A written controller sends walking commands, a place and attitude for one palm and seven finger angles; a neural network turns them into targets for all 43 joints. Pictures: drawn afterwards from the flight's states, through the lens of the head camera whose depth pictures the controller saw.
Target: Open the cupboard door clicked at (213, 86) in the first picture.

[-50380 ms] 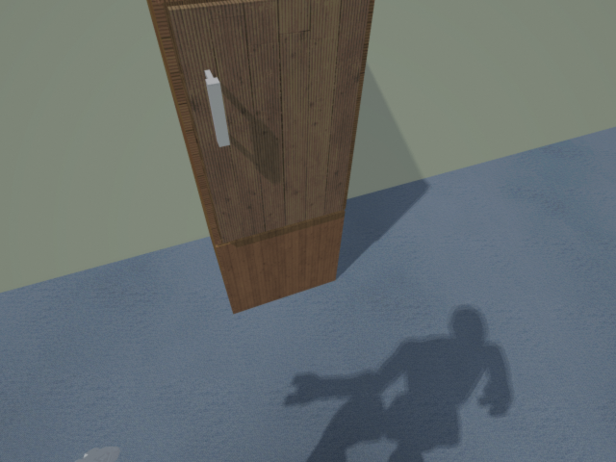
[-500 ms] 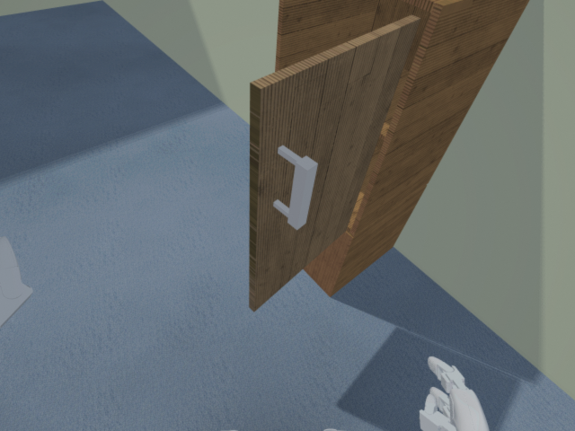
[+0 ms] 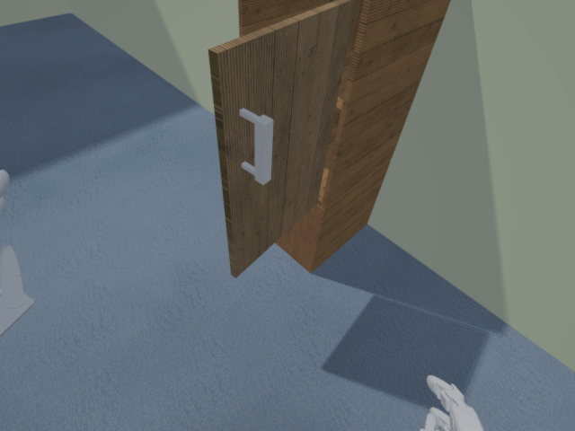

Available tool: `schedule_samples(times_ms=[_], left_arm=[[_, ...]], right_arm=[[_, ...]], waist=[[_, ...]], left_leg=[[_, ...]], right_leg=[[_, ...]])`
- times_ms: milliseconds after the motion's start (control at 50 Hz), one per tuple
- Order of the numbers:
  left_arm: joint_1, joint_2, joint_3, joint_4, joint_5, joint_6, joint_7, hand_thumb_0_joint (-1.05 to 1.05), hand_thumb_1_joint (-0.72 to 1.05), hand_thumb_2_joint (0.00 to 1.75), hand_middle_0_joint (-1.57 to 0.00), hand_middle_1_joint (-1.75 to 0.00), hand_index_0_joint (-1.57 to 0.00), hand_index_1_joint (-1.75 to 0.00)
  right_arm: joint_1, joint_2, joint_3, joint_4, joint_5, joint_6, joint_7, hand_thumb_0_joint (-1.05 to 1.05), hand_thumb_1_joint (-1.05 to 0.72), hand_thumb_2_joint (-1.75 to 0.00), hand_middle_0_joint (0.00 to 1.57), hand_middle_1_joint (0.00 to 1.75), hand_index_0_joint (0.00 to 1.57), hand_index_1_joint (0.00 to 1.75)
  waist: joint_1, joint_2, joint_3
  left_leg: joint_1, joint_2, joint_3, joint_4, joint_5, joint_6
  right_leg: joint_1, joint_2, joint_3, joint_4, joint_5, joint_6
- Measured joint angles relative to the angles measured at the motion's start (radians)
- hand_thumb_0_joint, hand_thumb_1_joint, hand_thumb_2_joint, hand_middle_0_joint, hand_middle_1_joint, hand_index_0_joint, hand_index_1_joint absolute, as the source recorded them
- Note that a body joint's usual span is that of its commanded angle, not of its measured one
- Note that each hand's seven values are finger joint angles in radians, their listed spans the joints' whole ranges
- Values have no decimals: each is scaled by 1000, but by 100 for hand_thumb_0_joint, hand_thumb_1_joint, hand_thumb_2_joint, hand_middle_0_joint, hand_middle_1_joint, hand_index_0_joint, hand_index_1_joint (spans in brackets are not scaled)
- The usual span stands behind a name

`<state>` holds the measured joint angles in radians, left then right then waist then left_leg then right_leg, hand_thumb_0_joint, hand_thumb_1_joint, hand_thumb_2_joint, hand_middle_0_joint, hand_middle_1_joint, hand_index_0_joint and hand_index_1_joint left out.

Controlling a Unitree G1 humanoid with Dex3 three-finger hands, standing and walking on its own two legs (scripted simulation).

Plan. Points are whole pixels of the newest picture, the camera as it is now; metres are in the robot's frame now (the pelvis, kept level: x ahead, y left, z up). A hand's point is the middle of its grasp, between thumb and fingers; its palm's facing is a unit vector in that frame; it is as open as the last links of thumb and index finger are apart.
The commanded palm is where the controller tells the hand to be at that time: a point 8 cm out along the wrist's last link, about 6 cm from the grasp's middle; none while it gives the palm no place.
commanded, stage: stop stepping back and stand still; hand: left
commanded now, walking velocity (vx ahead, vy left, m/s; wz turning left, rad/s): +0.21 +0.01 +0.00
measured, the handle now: (254, 147) +0.55 +0.11 +0.09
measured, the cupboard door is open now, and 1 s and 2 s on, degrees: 96 96 96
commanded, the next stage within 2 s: let the arm hang, fingers relaxed in 0.98 s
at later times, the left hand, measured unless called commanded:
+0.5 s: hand out of the picture +0.13 +0.28 +0.17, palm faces +0.52 -0.75 -0.40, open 7.4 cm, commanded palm +0.07 +0.31 +0.18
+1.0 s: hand out of the picture +0.11 +0.30 +0.16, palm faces +0.47 -0.77 -0.44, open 7.4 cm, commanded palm +0.05 +0.33 +0.18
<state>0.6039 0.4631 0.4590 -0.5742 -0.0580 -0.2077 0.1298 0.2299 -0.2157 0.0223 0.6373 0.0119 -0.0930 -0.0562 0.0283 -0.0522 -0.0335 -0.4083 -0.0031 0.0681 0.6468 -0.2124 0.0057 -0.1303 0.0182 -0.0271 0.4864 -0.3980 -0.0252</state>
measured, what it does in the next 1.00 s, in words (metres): steps on the spot: left foot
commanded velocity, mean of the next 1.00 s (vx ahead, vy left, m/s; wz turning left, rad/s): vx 0.06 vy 0.01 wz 0.00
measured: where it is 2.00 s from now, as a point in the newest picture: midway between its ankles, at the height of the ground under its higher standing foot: outside the picture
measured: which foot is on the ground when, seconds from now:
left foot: down 0.00-0.22, up 0.24-0.46, down 0.48-1.00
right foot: down 0.00-1.00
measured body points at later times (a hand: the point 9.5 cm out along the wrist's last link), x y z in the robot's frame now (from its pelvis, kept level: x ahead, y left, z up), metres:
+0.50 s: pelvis -0.05 +0.01 +0.00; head -0.06 +0.01 +0.45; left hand +0.10 +0.32 +0.19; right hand +0.11 -0.24 -0.09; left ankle -0.03 +0.14 -0.73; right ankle -0.08 -0.10 -0.73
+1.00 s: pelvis -0.07 +0.03 +0.01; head -0.06 +0.04 +0.46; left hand +0.08 +0.34 +0.18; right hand +0.11 -0.19 -0.07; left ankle -0.04 +0.14 -0.73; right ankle -0.08 -0.10 -0.73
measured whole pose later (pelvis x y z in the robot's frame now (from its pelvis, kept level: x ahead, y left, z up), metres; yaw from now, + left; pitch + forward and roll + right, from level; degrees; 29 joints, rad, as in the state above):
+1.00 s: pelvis -0.07 +0.03 +0.01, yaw +3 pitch -1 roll -1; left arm 0.53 0.38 0.40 -0.45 -0.03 -0.19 0.14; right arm 0.21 -0.20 0.02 0.62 0.00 -0.12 -0.07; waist 0.02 -0.01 0.02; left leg -0.26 0.04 0.07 0.45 -0.18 0.01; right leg -0.17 -0.01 -0.05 0.42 -0.24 0.01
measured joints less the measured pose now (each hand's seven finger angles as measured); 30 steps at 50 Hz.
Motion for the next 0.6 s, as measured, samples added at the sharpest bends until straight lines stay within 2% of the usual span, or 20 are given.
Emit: schedule_samples(times_ms=[20, 60, 120, 160, 200, 220, 240, 280, 320, 340, 380, 460, 480, 520, 600], left_arm=[[-18, -14, -5, 20, 2, 8, 6, 1, 88, 90, -21, -30, -22, -31], [-76, -36, -17, 74, 4, 24, 15, 1, 88, 90, -21, -30, -22, -30], [-102, -55, -28, 112, 5, 49, 21, 2, 88, 90, -21, -30, -21, -30], [-85, -48, -31, 100, 10, 52, 18, 2, 89, 90, -21, -30, -21, -30], [-57, -42, -37, 82, 16, 39, 13, 2, 89, 90, -21, -30, -21, -30], [-42, -38, -41, 74, 19, 32, 10, 2, 89, 90, -21, -30, -21, -30], [-24, -31, -41, 64, 22, 24, 8, 2, 89, 90, -21, -30, -21, -30], [1, -23, -34, 49, 22, 3, 6, 2, 88, 90, -21, -30, -22, -30], [-3, -30, -29, 66, 26, -24, 8, 2, 88, 90, -21, -30, -22, -30], [-17, -37, -28, 83, 30, -32, 10, 2, 88, 90, -21, -30, -22, -30], [-55, -55, -31, 121, 37, -38, 17, 2, 88, 90, -21, -30, -22, -30], [-104, -101, -55, 143, 36, -17, 30, 2, 88, 90, -21, -30, -22, -30], [-108, -106, -60, 136, 34, -12, 30, 2, 88, 90, -21, -30, -21, -30], [-112, -103, -60, 131, 33, -3, 27, 2, 88, 90, -21, -30, -21, -30], [-84, -77, -50, 121, 34, 7, 14, 2, 89, 90, -21, -30, -21, -30]], right_arm=[[14, -15, -6, 1, 2, -5, -6, 1, -91, -90, 20, 30, 21, 30], [12, -21, -19, 19, 9, -7, -16, 1, -91, -90, 20, 30, 21, 30], [4, -14, -19, 19, -1, -20, -13, 1, -91, -90, 20, 30, 21, 30], [6, -2, -13, 6, -9, -35, -8, 1, -91, -90, 20, 30, 20, 30], [12, 6, -8, -9, -15, -38, -6, 1, -91, -90, 20, 30, 20, 30], [18, 9, -10, -15, -17, -34, -6, 1, -91, -90, 20, 30, 20, 30], [25, 13, -12, -16, -19, -26, -3, 1, -91, -90, 20, 30, 21, 30], [35, 17, -17, 0, -21, -16, 0, 1, -91, -90, 20, 30, 21, 30], [47, 13, -19, 23, -22, -14, 0, 1, -91, -90, 20, 30, 21, 30], [55, 10, -20, 32, -21, -14, -3, 1, -91, -90, 20, 30, 21, 30], [64, 1, -23, 43, -20, -18, -12, 1, -91, -90, 20, 30, 21, 30], [64, -31, -31, 39, -19, -36, -26, 1, -91, -90, 20, 30, 21, 30], [55, -36, -36, 37, -18, -38, -27, 1, -91, -90, 20, 30, 21, 30], [22, -24, -39, 38, -12, -32, -27, 1, -91, -90, 20, 30, 21, 30], [-18, 7, -20, 3, -8, -40, -17, 1, -91, -90, 20, 30, 21, 30]], waist=[[-9, 13, -6], [-23, 3, 8], [-46, -7, 25], [-59, -12, 27], [-74, 5, 28], [-79, 18, 25], [-75, 25, 16], [-48, 19, 1], [-26, 16, -14], [-19, 14, -19], [-11, 13, -21], [-11, 43, -6], [-15, 53, 2], [-14, 35, 27], [-24, 29, 40]], left_leg=[[43, -2, -7, -63, -20, 19], [60, -25, -8, -83, -43, 46], [77, -35, 0, -107, 7, 44], [84, -36, 1, -131, 31, 41], [76, -27, -13, -135, 37, 32], [63, -22, -26, -117, 1, 26], [37, -20, -38, -64, -65, 15], [-35, -21, -49, 145, -123, -2], [-73, -8, -45, 278, -118, -10], [-72, 2, -39, 285, -113, -9], [-39, 24, -23, 211, -113, -1], [109, 53, -14, -83, -54, 21], [128, 58, -23, -116, -28, 5], [135, 45, -11, -98, -36, -16], [140, 42, 4, -97, -46, -11]], right_leg=[[-9, 2, -9, 27, -14, 5], [-28, -20, -13, 93, -32, 18], [-59, -26, 9, 160, -39, 36], [-63, -25, 8, 130, -48, 32], [-57, -13, -11, 88, 19, 6], [-55, -5, -22, 74, 32, -7], [-57, 1, -28, 63, 35, -22], [-64, 3, -20, 37, 72, -40], [-59, 2, -14, 6, 90, -35], [-55, -2, -14, -8, 97, -30], [-50, -13, -20, -20, 103, -23], [-56, -19, -42, 28, 72, -3], [-64, -17, -48, 55, 56, 3], [-65, -33, -34, 86, 45, 7], [-61, -36, -19, 75, 49, 21]])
